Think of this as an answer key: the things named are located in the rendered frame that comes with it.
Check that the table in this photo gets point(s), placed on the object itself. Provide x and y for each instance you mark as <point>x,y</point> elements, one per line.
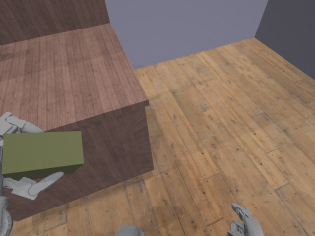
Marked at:
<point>64,69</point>

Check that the left robot forearm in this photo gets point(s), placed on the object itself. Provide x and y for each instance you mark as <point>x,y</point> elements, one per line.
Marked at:
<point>6,219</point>

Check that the left robot hand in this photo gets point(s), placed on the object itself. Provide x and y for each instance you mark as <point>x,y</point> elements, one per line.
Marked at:
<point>26,188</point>

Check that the left robot thigh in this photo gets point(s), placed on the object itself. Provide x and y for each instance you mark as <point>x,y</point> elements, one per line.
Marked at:
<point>129,230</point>

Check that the sponge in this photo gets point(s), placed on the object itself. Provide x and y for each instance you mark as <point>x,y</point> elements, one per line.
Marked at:
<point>37,155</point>

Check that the right robot hand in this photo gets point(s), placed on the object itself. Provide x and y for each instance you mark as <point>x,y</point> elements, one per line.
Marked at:
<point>251,225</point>

